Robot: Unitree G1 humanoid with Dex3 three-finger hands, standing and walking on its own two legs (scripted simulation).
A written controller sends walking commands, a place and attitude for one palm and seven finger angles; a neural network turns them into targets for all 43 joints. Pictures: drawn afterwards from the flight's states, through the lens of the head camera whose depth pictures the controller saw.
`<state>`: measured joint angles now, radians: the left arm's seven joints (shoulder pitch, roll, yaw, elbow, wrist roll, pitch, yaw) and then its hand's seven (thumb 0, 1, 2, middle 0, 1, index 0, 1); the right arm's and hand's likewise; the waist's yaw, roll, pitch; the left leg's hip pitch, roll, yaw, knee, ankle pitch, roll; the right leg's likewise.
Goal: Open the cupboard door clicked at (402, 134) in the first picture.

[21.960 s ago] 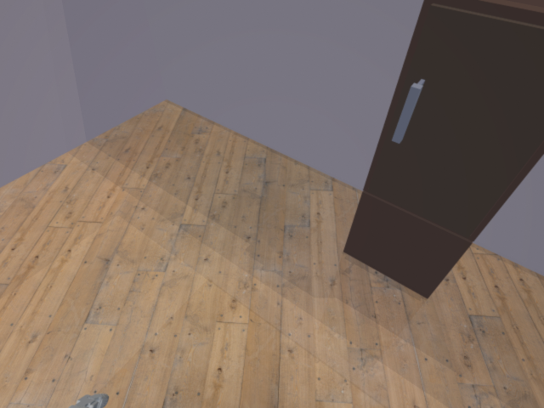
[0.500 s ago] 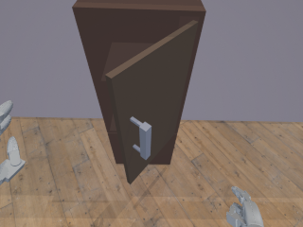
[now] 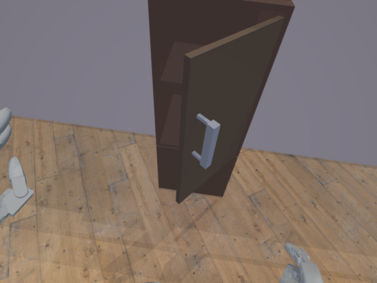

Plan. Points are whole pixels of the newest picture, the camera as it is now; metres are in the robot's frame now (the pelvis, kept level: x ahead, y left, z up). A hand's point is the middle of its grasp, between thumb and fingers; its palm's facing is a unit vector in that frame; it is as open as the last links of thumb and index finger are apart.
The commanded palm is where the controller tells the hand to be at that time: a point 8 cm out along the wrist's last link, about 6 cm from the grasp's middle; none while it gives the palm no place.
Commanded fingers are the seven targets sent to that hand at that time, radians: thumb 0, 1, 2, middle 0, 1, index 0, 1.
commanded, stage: step back with the hand held close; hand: left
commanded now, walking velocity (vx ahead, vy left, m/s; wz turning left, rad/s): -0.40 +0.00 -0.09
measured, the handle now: (203, 141) +0.46 +0.00 +0.02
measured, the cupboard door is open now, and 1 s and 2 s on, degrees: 51 51 51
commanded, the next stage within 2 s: stop stepping back and stand still in 0.24 s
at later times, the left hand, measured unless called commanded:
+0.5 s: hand out of the picture +0.08 +0.20 +0.18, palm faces +0.23 -0.81 -0.54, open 7.4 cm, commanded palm +0.04 +0.25 +0.19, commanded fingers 0.00 0.90 0.90 -0.20 -0.30 -0.20 -0.30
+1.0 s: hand out of the picture +0.02 +0.21 +0.19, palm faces +0.35 -0.80 -0.49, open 7.4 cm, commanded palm -0.02 +0.25 +0.19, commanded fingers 0.00 0.90 0.90 -0.20 -0.30 -0.20 -0.30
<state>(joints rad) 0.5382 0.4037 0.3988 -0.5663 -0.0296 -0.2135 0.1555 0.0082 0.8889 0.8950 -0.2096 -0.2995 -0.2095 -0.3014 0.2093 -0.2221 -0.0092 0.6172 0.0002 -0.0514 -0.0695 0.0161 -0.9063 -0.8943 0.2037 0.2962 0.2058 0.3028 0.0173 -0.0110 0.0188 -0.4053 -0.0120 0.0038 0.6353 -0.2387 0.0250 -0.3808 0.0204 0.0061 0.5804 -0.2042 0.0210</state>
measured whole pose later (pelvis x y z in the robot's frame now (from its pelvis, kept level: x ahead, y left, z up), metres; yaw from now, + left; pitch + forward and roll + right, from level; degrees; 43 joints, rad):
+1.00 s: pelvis -0.19 -0.03 +0.02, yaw -7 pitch +0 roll +1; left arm 0.61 0.42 0.42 -0.44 -0.03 -0.25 0.15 0.01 0.89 0.89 -0.21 -0.30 -0.21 -0.30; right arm 0.30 -0.21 0.00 0.67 0.00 -0.10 -0.07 0.02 -0.91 -0.89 0.20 0.30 0.20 0.30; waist 0.01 0.00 -0.06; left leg -0.37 0.01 0.01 0.73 -0.30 0.00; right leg -0.18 0.02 -0.04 0.48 -0.30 -0.05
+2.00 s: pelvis -0.23 +0.02 +0.01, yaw -7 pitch +0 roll +0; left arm 0.27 0.28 0.05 0.54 0.03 0.04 0.00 0.00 0.91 0.90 -0.19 -0.30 -0.19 -0.30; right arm 0.13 -0.30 0.00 0.86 -0.02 -0.04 0.01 0.01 -0.91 -0.89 0.20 0.30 0.21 0.30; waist -0.01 0.06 0.01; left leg -0.35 -0.02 0.04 0.55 -0.20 0.04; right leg -0.29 -0.03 -0.04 0.57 -0.28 0.01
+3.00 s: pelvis -0.21 +0.00 +0.02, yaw -6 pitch -2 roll +0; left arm 0.27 0.15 0.01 1.14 0.01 0.00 0.02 0.00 0.92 0.89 -0.20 -0.30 -0.20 -0.30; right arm 0.28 -0.14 0.00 1.14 -0.02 0.00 -0.03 0.01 -0.91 -0.89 0.20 0.30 0.20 0.30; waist 0.00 0.00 0.05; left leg -0.22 0.00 0.01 0.42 -0.17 0.01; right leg -0.15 -0.01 -0.06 0.42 -0.25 -0.01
